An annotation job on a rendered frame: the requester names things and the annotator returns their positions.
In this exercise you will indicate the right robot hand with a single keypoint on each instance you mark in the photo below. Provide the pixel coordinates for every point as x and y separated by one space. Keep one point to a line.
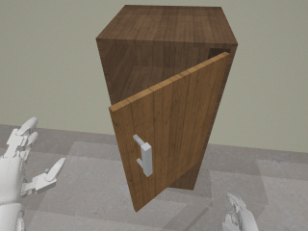
243 218

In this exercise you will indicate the handle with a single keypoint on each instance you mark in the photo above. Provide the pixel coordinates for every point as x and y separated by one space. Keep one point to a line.
146 156

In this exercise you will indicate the left robot hand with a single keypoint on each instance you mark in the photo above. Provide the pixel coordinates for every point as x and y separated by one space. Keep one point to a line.
12 169

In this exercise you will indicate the left robot forearm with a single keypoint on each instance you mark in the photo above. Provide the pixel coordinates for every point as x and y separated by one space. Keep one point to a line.
11 215

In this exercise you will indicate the cupboard door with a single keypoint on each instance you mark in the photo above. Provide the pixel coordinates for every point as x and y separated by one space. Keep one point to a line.
173 117

